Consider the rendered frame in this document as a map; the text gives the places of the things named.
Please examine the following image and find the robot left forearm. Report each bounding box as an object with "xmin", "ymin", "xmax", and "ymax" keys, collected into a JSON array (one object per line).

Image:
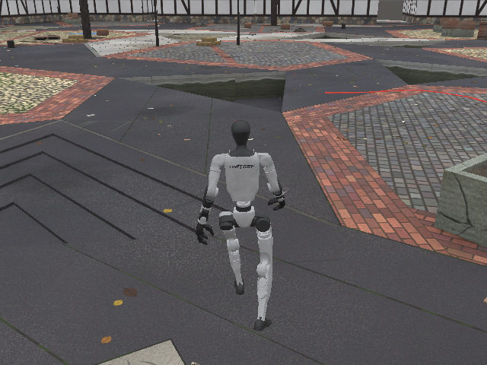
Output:
[{"xmin": 198, "ymin": 186, "xmax": 214, "ymax": 224}]

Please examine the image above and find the robot right forearm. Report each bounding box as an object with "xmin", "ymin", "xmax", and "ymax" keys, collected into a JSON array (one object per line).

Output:
[{"xmin": 273, "ymin": 180, "xmax": 285, "ymax": 202}]

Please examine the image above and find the robot right upper arm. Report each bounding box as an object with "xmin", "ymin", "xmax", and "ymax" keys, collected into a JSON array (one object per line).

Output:
[{"xmin": 257, "ymin": 153, "xmax": 280, "ymax": 192}]

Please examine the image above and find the robot right shin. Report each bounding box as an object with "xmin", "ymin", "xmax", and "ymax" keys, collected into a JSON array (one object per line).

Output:
[{"xmin": 257, "ymin": 265, "xmax": 272, "ymax": 321}]

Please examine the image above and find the robot left upper arm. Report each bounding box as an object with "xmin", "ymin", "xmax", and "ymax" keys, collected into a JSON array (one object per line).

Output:
[{"xmin": 206, "ymin": 154, "xmax": 226, "ymax": 198}]

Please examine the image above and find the robot left hand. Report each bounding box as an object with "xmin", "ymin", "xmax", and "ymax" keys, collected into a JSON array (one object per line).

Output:
[{"xmin": 196, "ymin": 222, "xmax": 214, "ymax": 245}]

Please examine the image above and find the robot right thigh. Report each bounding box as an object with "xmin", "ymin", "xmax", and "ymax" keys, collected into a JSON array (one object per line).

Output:
[{"xmin": 254, "ymin": 213, "xmax": 273, "ymax": 278}]

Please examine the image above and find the robot right hand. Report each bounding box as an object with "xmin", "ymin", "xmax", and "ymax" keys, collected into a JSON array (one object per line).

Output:
[{"xmin": 268, "ymin": 198, "xmax": 285, "ymax": 211}]

